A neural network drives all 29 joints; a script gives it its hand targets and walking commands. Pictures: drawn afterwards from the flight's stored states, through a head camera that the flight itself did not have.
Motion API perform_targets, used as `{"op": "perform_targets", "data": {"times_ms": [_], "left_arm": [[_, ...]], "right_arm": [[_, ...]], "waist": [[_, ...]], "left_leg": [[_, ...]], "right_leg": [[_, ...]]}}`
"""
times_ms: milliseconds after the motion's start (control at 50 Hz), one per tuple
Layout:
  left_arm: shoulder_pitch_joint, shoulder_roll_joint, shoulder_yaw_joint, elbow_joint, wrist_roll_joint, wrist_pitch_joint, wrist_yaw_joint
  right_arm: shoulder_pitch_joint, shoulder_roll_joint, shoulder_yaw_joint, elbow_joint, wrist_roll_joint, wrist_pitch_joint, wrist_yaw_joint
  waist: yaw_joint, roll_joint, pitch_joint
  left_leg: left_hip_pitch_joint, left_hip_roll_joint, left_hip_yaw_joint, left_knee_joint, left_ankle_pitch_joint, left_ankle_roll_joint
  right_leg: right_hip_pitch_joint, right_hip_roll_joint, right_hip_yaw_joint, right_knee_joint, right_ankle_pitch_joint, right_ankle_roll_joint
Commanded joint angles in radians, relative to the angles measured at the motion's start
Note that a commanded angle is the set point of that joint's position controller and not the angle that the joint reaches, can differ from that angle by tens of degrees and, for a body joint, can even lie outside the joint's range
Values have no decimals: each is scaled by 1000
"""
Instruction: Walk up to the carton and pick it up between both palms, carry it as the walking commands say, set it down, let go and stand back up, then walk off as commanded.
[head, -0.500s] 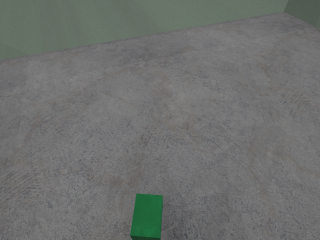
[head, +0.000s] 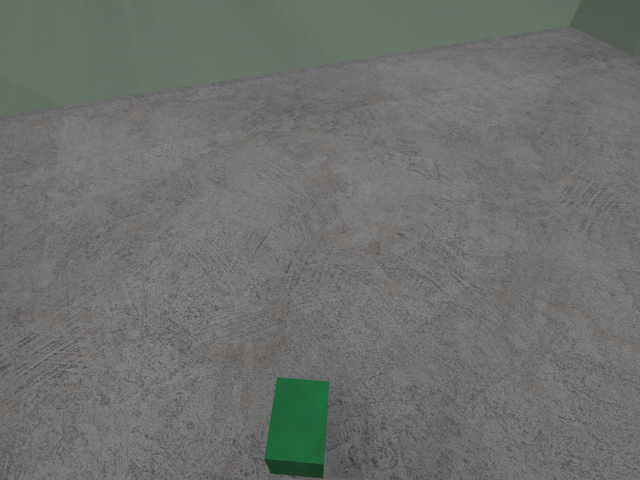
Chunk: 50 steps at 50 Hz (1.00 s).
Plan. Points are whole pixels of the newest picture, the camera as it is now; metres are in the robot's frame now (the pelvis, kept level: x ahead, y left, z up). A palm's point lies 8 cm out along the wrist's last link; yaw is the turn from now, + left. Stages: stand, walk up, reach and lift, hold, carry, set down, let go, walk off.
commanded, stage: walk up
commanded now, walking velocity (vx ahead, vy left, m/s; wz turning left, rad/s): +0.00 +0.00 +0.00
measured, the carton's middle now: (299, 427) +0.38 +0.06 -0.68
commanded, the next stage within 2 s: none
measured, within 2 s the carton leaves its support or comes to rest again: neither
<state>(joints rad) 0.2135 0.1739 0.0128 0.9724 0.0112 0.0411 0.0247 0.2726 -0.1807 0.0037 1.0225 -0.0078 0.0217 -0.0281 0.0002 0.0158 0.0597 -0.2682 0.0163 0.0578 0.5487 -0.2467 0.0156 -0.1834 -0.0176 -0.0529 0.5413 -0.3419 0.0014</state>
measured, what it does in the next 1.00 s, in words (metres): stands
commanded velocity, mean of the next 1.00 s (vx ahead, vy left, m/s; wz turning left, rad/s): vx -0.05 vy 0.00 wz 0.00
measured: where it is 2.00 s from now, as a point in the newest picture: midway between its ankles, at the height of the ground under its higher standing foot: outside the picture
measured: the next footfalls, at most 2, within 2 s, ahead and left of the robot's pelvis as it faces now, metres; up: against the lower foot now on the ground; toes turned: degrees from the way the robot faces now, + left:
none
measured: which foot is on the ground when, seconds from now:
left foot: down 0.00-1.00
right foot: down 0.00-1.00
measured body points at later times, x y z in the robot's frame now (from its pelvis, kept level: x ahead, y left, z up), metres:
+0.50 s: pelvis -0.03 -0.01 +0.01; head -0.03 -0.01 +0.46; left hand +0.00 +0.22 -0.14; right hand +0.00 -0.24 -0.15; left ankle +0.03 +0.11 -0.73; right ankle -0.02 -0.11 -0.73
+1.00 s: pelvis -0.03 -0.01 +0.01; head -0.03 -0.01 +0.46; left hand +0.01 +0.22 -0.14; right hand +0.00 -0.24 -0.15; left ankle +0.03 +0.11 -0.73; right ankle -0.02 -0.11 -0.73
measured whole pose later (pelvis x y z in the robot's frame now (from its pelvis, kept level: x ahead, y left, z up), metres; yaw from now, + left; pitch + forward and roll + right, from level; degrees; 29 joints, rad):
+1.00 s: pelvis -0.03 -0.01 +0.01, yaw +0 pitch -4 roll +0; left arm 0.26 0.15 0.01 0.97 0.01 0.03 0.03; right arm 0.27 -0.19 0.00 1.02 -0.01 0.04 -0.03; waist 0.00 0.02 0.06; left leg -0.24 0.03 0.04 0.47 -0.17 0.00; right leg -0.17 0.00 -0.07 0.48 -0.25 -0.03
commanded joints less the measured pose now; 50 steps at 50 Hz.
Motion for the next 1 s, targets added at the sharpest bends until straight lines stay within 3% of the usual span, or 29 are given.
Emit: {"op": "perform_targets", "data": {"times_ms": [0,20,40,60,80,120,140,160,180,220,280,300,340,360,420,500,520,540,620,640,680,740,780,820,860,900,940,980], "left_arm": [[69,121,19,34,12,-43,12],[15,124,18,34,15,-44,9],[9,125,18,23,15,-43,8],[16,111,16,21,14,-44,9],[25,94,11,25,11,-50,10],[57,86,8,20,13,-54,8],[84,80,5,25,9,-54,8],[86,80,4,33,10,-52,8],[80,76,6,24,8,-50,10],[82,78,12,16,9,-45,9],[87,89,14,16,13,-43,12],[81,89,17,9,12,-38,11],[112,69,15,15,17,-39,11],[108,66,13,16,13,-39,11],[112,66,15,18,16,-44,9],[116,63,11,13,14,-45,11],[117,69,11,9,13,-46,9],[131,63,13,10,11,-46,9],[127,76,14,16,12,-53,11],[121,82,15,13,11,-53,14],[104,103,23,1,10,-53,14],[109,111,34,-21,2,-46,20],[115,131,38,-31,-1,-34,23],[88,124,36,-45,1,-22,23],[75,135,35,-39,2,-15,22],[80,102,31,-36,10,-15,19],[72,106,33,-34,13,-10,16],[72,112,32,-36,10,-11,15]], "right_arm": [[36,-50,-35,-22,1,4,-1],[67,-52,-38,-8,6,4,6],[63,-66,-43,-14,4,9,7],[67,-75,-42,-1,2,6,9],[79,-70,-41,10,-1,0,9],[73,-75,-39,11,0,-4,7],[53,-75,-36,3,1,-3,8],[51,-71,-36,3,-1,-2,10],[63,-66,-33,13,-1,0,7],[79,-70,-34,27,-4,2,7],[74,-86,-36,13,-7,4,8],[70,-82,-31,8,-9,2,8],[49,-79,-34,-8,-12,-1,8],[48,-81,-33,6,-12,0,7],[53,-87,-36,-4,-12,4,4],[55,-89,-36,-1,-14,2,2],[28,-107,-40,-13,-13,1,1],[19,-111,-42,-17,-14,3,2],[26,-91,-40,-14,-9,4,4],[21,-95,-40,-20,-10,1,1],[42,-97,-39,-21,-8,3,4],[44,-107,-45,-23,-6,6,-3],[53,-108,-45,-36,-5,10,-8],[53,-110,-44,-42,-5,18,-7],[46,-135,-52,-43,-4,23,-9],[46,-111,-47,-43,-9,29,-8],[26,-122,-45,-47,-14,29,-4],[16,-129,-49,-48,-11,26,-7]], "waist": [[-7,-112,13],[-33,-127,24],[-37,-148,53],[-41,-110,56],[-37,-103,23],[-26,-62,17],[-16,-96,25],[-18,-78,46],[-20,-103,49],[-24,-63,86],[-19,-39,72],[-15,-82,79],[-8,13,88],[-5,27,72],[-4,-4,85],[-5,42,83],[3,11,65],[3,45,71],[1,-32,80],[-3,3,78],[-8,-37,62],[-11,-24,50],[-15,-45,45],[-15,-65,64],[-14,-40,90],[-17,-8,86],[-9,-19,123],[-6,22,142]], "left_leg": [[48,14,-71,-94,-65,-5],[98,6,-71,-114,-24,-14],[128,22,-66,-123,-9,-10],[157,35,-67,-138,32,1],[157,48,-72,-152,69,5],[158,62,-79,-167,99,6],[155,68,-81,-175,91,-2],[150,62,-73,-183,87,-5],[144,62,-78,-177,72,-5],[118,60,-71,-181,41,-16],[98,72,-100,-191,-13,1],[69,70,-112,-216,-47,-1],[39,88,-135,-238,-71,2],[33,90,-144,-254,-74,4],[28,96,-165,-251,-68,6],[10,113,-182,-265,-106,18],[25,120,-189,-264,-93,25],[23,115,-184,-258,-106,18],[35,93,-145,-221,-26,8],[45,95,-147,-217,-12,12],[59,87,-116,-177,48,8],[49,95,-83,-79,231,9],[39,90,-59,-39,275,3],[31,94,-74,-47,226,9],[-8,105,-96,-73,180,19],[4,107,-120,-127,50,20],[-65,128,-172,-193,-120,30],[-88,129,-175,-190,-80,23]], "right_leg": [[14,-228,252,-339,264,-83],[-49,-230,243,-332,215,-87],[-110,-210,233,-345,90,-82],[-120,-188,190,-335,52,-79],[-96,-159,165,-314,50,-70],[-96,-150,158,-295,80,-65],[-101,-140,159,-300,86,-59],[-106,-135,155,-298,75,-60],[-120,-131,155,-305,41,-59],[-147,-122,146,-293,1,-53],[-159,-124,158,-279,-19,-59],[-146,-102,140,-270,-38,-49],[-134,-96,135,-242,-4,-48],[-114,-89,130,-238,9,-44],[-130,-81,132,-237,20,-39],[-141,-71,121,-212,23,-43],[-130,-62,110,-207,40,-41],[-137,-60,105,-210,40,-41],[-143,-89,139,-255,36,-43],[-143,-92,140,-253,48,-49],[-139,-115,148,-241,102,-57],[-127,-139,119,-170,287,-57],[-143,-161,127,-152,301,-59],[-170,-154,128,-163,222,-61],[-176,-143,120,-155,160,-55],[-196,-128,125,-172,50,-57],[-189,-104,105,-185,-73,-48],[-190,-102,123,-176,-35,-46]]}}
